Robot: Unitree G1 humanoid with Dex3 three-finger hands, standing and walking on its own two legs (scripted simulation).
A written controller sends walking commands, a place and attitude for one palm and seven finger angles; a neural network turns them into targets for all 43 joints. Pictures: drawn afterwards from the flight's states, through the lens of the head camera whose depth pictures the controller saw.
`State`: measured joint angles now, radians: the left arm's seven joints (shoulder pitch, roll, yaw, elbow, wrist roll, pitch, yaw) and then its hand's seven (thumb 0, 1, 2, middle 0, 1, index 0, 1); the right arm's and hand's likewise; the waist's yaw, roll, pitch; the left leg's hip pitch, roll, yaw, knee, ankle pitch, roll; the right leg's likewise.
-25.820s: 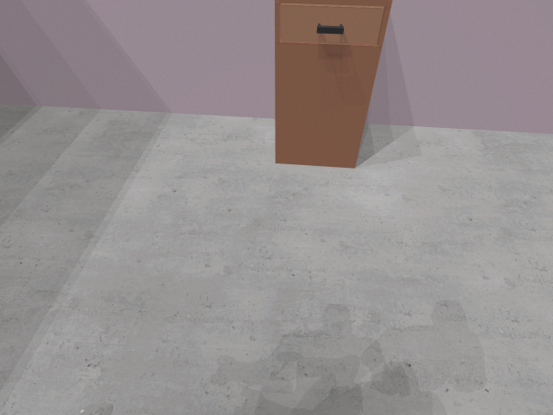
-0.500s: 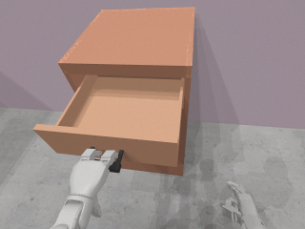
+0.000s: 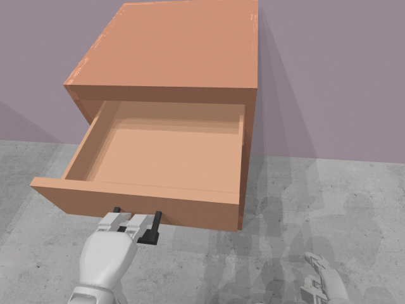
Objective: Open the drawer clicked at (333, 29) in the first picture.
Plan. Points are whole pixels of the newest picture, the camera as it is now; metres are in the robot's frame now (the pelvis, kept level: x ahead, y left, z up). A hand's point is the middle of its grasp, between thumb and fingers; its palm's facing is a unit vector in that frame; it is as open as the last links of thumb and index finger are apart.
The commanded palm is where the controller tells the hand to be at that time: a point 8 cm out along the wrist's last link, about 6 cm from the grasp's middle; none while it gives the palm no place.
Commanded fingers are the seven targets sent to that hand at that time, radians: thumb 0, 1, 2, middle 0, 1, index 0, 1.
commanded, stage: open the thumb to release the handle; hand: left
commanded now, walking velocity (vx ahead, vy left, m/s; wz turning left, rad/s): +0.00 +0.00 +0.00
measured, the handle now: (133, 224) +0.26 +0.17 +0.01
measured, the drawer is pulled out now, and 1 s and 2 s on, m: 0.24 0.20 0.19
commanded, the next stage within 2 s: lift the hand off the handle in 0.62 s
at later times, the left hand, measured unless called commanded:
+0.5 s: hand (137, 239) +0.24 +0.17 -0.01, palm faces +0.00 -0.08 -1.00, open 15.1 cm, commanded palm +0.20 +0.18 +0.04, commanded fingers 0.00 -0.50 0.30 -0.15 -0.30 -0.15 -0.30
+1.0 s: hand (137, 238) +0.24 +0.17 -0.01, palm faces +0.03 -0.08 -1.00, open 15.1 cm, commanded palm +0.21 +0.19 +0.04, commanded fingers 0.00 -0.50 0.30 -0.15 -0.30 -0.15 -0.30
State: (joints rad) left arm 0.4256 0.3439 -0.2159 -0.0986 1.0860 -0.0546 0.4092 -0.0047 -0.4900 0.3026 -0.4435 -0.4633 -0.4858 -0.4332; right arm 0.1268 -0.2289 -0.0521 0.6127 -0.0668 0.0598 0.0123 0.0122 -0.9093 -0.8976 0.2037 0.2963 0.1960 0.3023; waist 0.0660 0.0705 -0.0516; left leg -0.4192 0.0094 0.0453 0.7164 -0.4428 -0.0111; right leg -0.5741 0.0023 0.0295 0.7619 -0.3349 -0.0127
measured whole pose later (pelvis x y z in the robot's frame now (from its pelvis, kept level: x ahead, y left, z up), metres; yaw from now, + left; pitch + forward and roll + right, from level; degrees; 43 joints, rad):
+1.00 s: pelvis -0.02 -0.01 -0.01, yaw +0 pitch +10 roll +2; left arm 0.13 0.26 -0.22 0.19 1.13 0.03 0.49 0.00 -0.49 0.30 -0.25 -0.45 -0.36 -0.44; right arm 0.09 -0.23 -0.04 0.65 -0.02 0.11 -0.03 0.01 -0.91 -0.90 0.20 0.30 0.20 0.30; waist 0.05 0.06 -0.09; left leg -0.50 0.01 0.04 0.76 -0.43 -0.02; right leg -0.65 0.00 0.03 0.81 -0.32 -0.02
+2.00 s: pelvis -0.01 +0.00 +0.03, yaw +1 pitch -1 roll +1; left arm 0.02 0.36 -0.21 -0.12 0.98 0.15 0.09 0.00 -0.49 0.30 -0.18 -0.31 -0.19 -0.31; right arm 0.04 -0.24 0.01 0.63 0.01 0.14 0.01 0.01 -0.91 -0.90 0.20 0.30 0.20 0.30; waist 0.09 0.10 -0.01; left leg -0.13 0.00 0.03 0.43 -0.29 -0.01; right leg -0.28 0.00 0.02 0.49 -0.20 -0.01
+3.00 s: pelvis -0.01 +0.00 +0.03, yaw +1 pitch -1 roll +0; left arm 0.24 0.49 -0.02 -0.35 0.88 0.06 0.03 0.00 -0.49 0.30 -0.18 -0.31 -0.18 -0.30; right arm 0.06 -0.27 0.02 0.61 0.02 0.15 0.01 0.01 -0.91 -0.90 0.20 0.30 0.19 0.30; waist 0.10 0.12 0.00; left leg -0.11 0.01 0.01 0.42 -0.29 -0.01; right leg -0.24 0.00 0.00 0.45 -0.19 -0.01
